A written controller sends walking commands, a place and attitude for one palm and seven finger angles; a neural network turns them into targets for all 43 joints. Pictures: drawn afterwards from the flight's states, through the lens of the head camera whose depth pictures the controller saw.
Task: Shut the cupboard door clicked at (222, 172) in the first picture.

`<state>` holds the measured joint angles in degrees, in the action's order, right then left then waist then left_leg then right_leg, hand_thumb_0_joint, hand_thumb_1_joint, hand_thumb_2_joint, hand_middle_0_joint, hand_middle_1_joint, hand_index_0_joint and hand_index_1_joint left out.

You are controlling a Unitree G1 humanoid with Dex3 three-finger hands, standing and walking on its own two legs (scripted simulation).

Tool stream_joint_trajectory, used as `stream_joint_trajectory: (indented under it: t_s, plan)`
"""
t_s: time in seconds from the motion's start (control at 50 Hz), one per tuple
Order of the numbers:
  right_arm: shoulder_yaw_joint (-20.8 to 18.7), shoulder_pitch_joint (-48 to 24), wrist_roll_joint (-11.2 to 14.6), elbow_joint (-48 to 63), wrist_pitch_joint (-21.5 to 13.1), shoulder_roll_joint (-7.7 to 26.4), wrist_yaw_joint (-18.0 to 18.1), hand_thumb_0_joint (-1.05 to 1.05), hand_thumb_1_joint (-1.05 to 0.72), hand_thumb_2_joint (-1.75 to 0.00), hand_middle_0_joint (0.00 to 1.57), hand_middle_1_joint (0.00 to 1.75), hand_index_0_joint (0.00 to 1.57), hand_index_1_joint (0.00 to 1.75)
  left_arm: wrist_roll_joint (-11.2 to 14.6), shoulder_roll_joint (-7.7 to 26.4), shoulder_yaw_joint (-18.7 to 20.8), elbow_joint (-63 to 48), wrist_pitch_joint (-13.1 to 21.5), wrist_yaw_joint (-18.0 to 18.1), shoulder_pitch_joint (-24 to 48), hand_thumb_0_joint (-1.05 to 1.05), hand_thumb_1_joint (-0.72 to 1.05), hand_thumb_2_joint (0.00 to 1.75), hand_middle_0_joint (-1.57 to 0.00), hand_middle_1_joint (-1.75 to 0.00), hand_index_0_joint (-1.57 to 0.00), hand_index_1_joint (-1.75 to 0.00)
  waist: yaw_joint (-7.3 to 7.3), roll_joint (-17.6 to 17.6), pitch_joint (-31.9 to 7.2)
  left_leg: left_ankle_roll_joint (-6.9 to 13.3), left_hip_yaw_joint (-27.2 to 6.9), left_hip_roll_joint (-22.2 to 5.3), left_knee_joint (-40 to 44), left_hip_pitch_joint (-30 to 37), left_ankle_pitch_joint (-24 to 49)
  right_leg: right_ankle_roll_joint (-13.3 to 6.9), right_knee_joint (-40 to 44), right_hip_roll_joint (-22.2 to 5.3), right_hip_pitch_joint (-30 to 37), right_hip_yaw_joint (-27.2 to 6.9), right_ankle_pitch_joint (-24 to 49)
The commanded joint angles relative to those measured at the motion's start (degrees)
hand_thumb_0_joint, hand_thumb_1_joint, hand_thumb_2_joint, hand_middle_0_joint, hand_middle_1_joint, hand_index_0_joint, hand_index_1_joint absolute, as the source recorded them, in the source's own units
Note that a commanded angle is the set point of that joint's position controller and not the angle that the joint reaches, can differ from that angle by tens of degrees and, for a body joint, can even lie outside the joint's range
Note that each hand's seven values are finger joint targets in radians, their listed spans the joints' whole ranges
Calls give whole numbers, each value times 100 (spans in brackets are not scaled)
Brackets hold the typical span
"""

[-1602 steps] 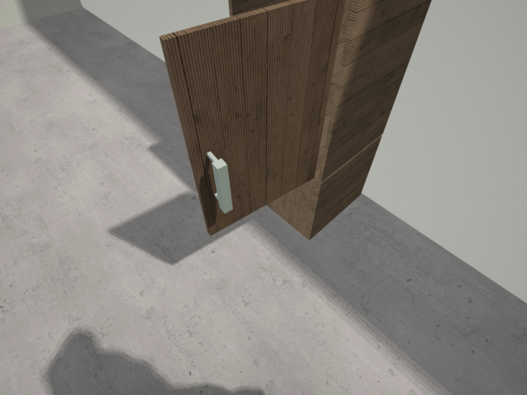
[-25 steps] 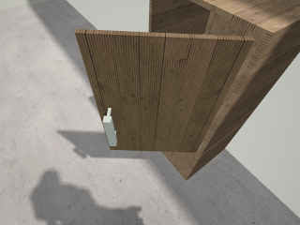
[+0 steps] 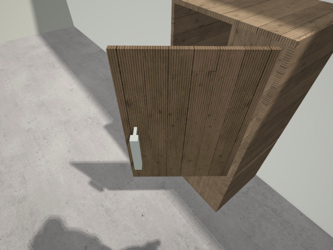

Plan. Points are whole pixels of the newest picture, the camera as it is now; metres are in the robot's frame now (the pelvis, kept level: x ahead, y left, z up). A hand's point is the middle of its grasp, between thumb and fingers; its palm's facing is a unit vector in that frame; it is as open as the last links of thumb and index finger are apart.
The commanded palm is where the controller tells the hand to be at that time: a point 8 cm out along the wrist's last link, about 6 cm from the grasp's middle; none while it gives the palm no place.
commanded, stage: come to a stop and stand still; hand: left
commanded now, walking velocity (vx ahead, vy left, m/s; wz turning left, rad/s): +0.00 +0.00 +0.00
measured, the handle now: (137, 148) +0.46 +0.14 -0.09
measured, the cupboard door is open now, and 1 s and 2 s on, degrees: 52 52 52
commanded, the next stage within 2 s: look again from close up in 0.48 s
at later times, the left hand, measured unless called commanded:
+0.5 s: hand out of the picture -0.06 +0.19 -0.17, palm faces +0.05 -0.98 -0.17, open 7.3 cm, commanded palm none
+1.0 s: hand out of the picture -0.03 +0.16 -0.17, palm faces +0.06 -0.99 -0.15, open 7.3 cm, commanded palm none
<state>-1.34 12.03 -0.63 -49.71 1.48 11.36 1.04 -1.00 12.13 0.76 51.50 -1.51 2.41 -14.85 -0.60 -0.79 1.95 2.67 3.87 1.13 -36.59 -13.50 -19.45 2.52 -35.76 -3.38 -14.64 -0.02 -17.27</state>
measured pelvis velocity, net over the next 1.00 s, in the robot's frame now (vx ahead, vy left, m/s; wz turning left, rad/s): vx -0.02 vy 0.01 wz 0.04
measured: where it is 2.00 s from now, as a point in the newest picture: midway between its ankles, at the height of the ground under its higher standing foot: outside the picture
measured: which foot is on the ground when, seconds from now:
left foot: down 0.00-1.00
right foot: down 0.00-1.00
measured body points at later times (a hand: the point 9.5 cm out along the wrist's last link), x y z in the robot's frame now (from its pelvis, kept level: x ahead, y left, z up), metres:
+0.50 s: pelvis -0.03 +0.02 +0.01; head -0.04 +0.04 +0.46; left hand -0.06 +0.25 -0.15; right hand -0.02 -0.21 -0.13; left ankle +0.01 +0.09 -0.72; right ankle +0.02 -0.15 -0.72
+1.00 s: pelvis -0.02 +0.01 +0.01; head -0.02 +0.02 +0.46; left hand -0.03 +0.22 -0.15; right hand +0.02 -0.22 -0.13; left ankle +0.01 +0.09 -0.72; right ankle +0.03 -0.15 -0.72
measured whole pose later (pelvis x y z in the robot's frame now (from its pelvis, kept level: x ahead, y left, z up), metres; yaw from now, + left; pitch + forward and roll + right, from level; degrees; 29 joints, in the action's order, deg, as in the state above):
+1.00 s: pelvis -0.02 +0.01 +0.01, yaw +2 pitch -2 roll +0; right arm -0.4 15.4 -0.2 -60.6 -0.8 8.8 1.2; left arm -1.1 8.5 -1.1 60.6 0.3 2.0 -19.1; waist -0.3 2.0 0.5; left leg 3.5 2.1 3.1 -26.0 -12.7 -11.6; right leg 2.8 -25.6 -2.1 -13.2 -3.3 -10.7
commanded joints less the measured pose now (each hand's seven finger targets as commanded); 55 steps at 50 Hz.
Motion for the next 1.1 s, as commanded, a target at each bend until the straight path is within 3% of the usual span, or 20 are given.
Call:
stream_joint_trajectory:
  t_s: [0.0,0.04,0.06,0.1,0.18,0.38,0.5,0.64,1.08]
  plan:
    - [-96,330,-50,320,-154,579,-57,0,-90,-90,20,30,20,30,-20,755,76,-506,58,-19,-5,0,90,90,-20,-30,-20,-30,171,181,360,-34,-754,-468,1382,-499,-99,-504,1024,-215,-551,-584,-533]
    - [-99,261,-71,300,-210,643,-65,0,-90,-90,20,30,20,30,-44,626,55,-524,27,-18,-204,0,90,90,-20,-30,-20,-30,11,-194,434,83,-1119,-704,1934,-1123,-716,-381,723,47,-32,-190,-203]
    - [-97,213,-63,292,-217,673,-65,0,-90,-90,20,30,20,30,-47,601,62,-483,27,-16,-335,0,90,90,-20,-30,-20,-30,-48,-165,348,92,-1162,-735,2004,-1225,-885,-374,669,63,128,-169,-80]
    - [-135,264,-67,289,-211,653,-61,0,-90,-90,20,30,20,30,-57,549,77,-457,23,-20,-439,0,90,90,-20,-30,-20,-30,-61,16,256,91,-1189,-733,2087,-1315,-1220,-376,689,65,209,-160,-171]
    - [-121,343,-63,140,-206,668,-51,0,-90,-90,20,30,20,30,-53,491,73,-355,44,-29,-548,0,90,90,-20,-30,-20,-30,-48,-181,217,86,-1248,-715,2185,-1237,-1426,-396,784,80,124,-239,-294]
    - [-73,645,-6,-374,-237,586,-16,0,-90,-90,20,30,20,30,-32,301,-25,205,161,-22,-825,0,90,90,-20,-30,-20,-30,37,-49,208,37,-1270,-677,2174,-775,-1028,-443,1163,2,3,-576,-105]
    - [-51,676,20,-582,-246,548,2,0,-90,-90,20,30,20,30,-32,204,-71,518,193,-13,-1032,0,90,90,-20,-30,-20,-30,44,-97,267,28,-1297,-697,2231,-645,-912,-418,1205,2,-32,-585,123]
    - [-40,634,41,-742,-269,451,14,0,-90,-90,20,30,20,30,-40,130,-94,714,234,1,-1148,0,90,90,-20,-30,-20,-30,39,117,287,19,-1232,-661,2154,-480,-561,-395,1306,-52,-52,-599,334]
    - [17,569,26,-950,-319,352,24,0,-90,-90,20,30,20,30,-1,220,-67,701,267,4,-703,0,90,90,-20,-30,-20,-30,38,55,148,-97,-961,-567,1903,-233,436,-382,1451,-154,224,-654,719]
